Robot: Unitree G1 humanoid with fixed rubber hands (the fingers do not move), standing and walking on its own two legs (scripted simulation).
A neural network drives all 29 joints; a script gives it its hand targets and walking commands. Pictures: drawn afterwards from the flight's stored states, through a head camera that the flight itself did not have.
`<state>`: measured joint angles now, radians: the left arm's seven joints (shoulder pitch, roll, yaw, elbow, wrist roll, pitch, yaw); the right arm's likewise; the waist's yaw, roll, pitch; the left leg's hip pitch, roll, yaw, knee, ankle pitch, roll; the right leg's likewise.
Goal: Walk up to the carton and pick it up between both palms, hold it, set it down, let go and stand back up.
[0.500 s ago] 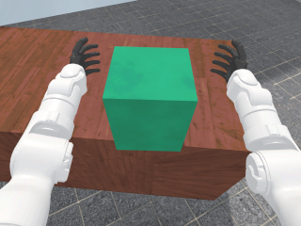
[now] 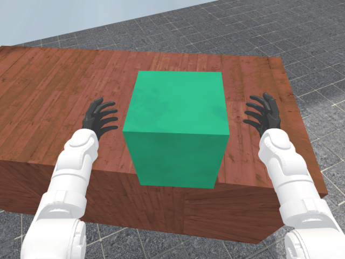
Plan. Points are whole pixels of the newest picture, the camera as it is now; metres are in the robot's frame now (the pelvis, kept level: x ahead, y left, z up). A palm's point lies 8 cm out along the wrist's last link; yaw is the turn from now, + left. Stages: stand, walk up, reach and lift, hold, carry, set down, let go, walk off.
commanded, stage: set down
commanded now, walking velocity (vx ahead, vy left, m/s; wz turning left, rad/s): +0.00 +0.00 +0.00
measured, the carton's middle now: (177, 132) +0.43 -0.02 +0.03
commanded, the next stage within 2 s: none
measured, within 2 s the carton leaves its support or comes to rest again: neither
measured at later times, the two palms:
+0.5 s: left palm (96, 150) +0.36 +0.17 +0.08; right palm (288, 169) +0.27 -0.23 +0.08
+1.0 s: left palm (82, 193) +0.29 +0.21 +0.02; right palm (270, 182) +0.27 -0.21 +0.04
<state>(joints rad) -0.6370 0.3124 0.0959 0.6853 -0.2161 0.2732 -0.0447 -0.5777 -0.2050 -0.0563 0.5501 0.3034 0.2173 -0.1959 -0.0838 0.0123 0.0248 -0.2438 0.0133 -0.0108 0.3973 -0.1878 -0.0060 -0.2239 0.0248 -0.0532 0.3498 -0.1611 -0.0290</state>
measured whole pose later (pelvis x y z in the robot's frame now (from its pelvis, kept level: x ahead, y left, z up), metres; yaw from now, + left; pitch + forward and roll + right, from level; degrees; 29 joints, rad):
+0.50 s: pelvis -0.01 +0.01 +0.00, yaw -3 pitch -3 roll +0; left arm -0.40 0.23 0.09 0.48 -0.19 0.27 -0.05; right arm -0.22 -0.21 -0.04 0.27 0.31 0.23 -0.14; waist -0.08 -0.02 0.02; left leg -0.15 0.01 0.04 0.39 -0.19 0.01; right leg -0.15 0.03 0.01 0.35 -0.14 -0.01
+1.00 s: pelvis +0.01 +0.02 +0.00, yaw -1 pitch -1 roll -1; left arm -0.06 0.26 -0.05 0.48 -0.30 -0.09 0.00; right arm -0.05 -0.17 -0.02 0.39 0.22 -0.04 -0.10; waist -0.04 0.00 -0.05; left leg -0.21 0.01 0.00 0.49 -0.26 0.02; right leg -0.18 0.03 -0.02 0.41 -0.20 -0.01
